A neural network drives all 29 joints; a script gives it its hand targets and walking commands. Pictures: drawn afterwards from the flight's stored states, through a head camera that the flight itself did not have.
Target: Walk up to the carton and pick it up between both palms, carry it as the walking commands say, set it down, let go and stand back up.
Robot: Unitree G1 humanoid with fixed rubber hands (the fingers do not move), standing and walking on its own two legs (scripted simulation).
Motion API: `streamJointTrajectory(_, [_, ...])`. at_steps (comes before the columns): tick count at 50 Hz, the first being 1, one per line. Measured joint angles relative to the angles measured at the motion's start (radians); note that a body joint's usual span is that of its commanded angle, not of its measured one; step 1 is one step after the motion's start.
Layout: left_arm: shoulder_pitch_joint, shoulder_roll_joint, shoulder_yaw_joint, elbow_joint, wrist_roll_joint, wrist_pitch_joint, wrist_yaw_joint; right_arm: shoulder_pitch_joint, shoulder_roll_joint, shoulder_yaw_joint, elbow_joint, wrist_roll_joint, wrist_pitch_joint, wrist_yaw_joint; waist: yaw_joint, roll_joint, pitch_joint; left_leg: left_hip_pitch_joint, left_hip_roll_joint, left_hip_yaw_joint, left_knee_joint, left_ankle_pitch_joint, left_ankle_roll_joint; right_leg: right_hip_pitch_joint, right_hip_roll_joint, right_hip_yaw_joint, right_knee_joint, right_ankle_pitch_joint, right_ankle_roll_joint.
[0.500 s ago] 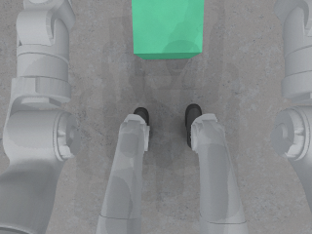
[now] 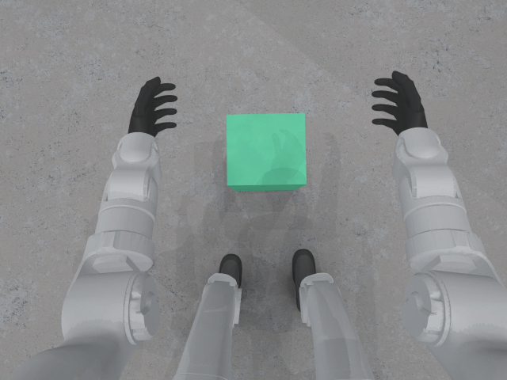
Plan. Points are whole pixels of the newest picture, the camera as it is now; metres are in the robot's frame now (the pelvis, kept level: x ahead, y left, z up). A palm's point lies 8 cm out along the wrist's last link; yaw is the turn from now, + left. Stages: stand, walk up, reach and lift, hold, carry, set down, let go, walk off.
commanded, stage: let go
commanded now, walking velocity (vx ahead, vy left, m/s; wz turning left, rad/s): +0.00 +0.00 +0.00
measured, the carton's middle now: (265, 158) +0.49 +0.01 -0.56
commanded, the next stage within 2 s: stand in 1.10 s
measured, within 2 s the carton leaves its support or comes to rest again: neither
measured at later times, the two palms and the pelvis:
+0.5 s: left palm (87, 248) +0.30 +0.22 -0.02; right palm (494, 251) +0.30 -0.23 -0.01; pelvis +0.07 +0.00 +0.07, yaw +0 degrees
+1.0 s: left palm (61, 315) +0.23 +0.23 +0.01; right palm out of the picture +0.23 -0.22 +0.01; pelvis +0.07 +0.00 +0.08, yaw +0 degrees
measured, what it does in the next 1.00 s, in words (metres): rises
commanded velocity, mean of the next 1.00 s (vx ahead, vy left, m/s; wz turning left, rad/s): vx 0.00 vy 0.00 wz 0.00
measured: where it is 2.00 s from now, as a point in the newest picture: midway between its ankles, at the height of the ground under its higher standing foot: (266, 294)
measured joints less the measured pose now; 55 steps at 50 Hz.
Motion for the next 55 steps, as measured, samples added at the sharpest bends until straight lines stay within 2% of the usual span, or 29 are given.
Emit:
streamJointTrajectory(5, [0.232,-0.014,-0.057,-0.104,-0.038,-0.033,-0.018,0.244,0.003,0.061,-0.124,0.053,-0.024,0.026,-0.003,0.014,-0.027,0.124,0.004,0.001,-0.090,0.004,0.008,0.124,-0.002,0.002,-0.090,0.004,0.000])
streamJointTrajectory(10, [0.402,-0.029,-0.087,-0.143,-0.053,-0.073,-0.028,0.415,-0.004,0.104,-0.159,0.088,-0.057,0.048,-0.003,0.024,-0.071,0.234,0.005,0.003,-0.151,0.000,0.011,0.230,-0.006,0.005,-0.142,-0.005,0.000])
streamJointTrajectory(20, [0.751,-0.058,-0.144,-0.203,-0.064,-0.150,-0.059,0.757,0.009,0.171,-0.223,0.122,-0.141,0.059,0.001,0.025,-0.115,0.521,0.014,-0.001,-0.272,-0.006,0.012,0.513,-0.005,0.002,-0.252,-0.017,-0.006])
streamJointTrajectory(32, [1.099,0.001,-0.215,-0.299,-0.118,-0.148,-0.090,1.126,-0.038,0.257,-0.315,0.191,-0.155,0.097,-0.010,0.018,-0.030,0.974,0.024,-0.018,-0.449,0.020,0.015,0.972,-0.008,-0.013,-0.432,0.005,-0.016])
streamJointTrajectory(38, [1.162,0.014,-0.236,-0.325,-0.129,-0.106,-0.103,1.189,-0.039,0.273,-0.344,0.184,-0.109,0.117,-0.016,0.025,0.011,1.109,0.025,-0.016,-0.479,0.021,0.019,1.107,-0.009,-0.011,-0.464,0.007,-0.015])
streamJointTrajectory(45, [1.138,0.013,-0.251,-0.335,-0.111,-0.052,-0.114,1.173,-0.024,0.277,-0.372,0.162,-0.051,0.129,-0.018,0.032,0.052,1.177,0.025,-0.013,-0.464,0.009,0.021,1.176,-0.008,-0.009,-0.453,-0.002,-0.013])
streamJointTrajectory(51, [1.120,0.004,-0.247,-0.323,-0.095,-0.031,-0.108,1.153,-0.029,0.273,-0.369,0.156,-0.030,0.128,-0.017,0.032,0.066,1.190,0.024,-0.016,-0.450,0.000,0.022,1.191,-0.008,-0.012,-0.441,-0.012,-0.013])
streamJointTrajectory(55, [1.133,0.018,-0.257,-0.290,-0.115,-0.056,-0.092,1.155,-0.040,0.275,-0.324,0.152,-0.045,0.101,-0.009,0.022,0.033,1.158,0.022,-0.015,-0.432,-0.009,0.020,1.156,-0.009,-0.012,-0.418,-0.023,-0.013])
